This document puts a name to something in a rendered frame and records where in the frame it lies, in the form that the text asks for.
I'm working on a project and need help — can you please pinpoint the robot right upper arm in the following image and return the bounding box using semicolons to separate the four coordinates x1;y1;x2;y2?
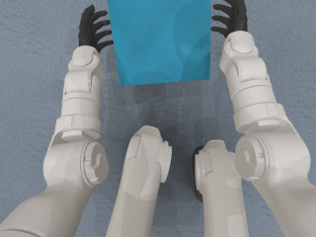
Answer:
233;131;316;237

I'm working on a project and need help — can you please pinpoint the left robot hand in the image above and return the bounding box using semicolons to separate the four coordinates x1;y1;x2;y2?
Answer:
78;4;114;53

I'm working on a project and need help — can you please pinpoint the right robot hand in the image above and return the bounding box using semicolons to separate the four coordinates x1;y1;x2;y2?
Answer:
210;0;248;38

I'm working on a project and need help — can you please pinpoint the robot left upper arm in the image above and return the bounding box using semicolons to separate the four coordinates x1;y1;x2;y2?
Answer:
0;140;110;237

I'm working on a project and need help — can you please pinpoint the right robot forearm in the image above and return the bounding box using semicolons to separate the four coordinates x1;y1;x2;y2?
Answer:
219;31;311;164

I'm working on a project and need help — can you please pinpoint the robot left shin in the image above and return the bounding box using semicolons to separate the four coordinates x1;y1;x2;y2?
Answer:
122;125;163;169

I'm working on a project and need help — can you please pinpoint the carton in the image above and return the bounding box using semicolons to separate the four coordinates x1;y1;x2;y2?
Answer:
107;0;211;87

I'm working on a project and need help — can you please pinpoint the robot right thigh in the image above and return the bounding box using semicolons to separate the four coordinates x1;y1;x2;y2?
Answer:
195;147;249;237

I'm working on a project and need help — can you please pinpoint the left robot forearm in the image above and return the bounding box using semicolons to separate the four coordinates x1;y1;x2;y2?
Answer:
42;45;105;179

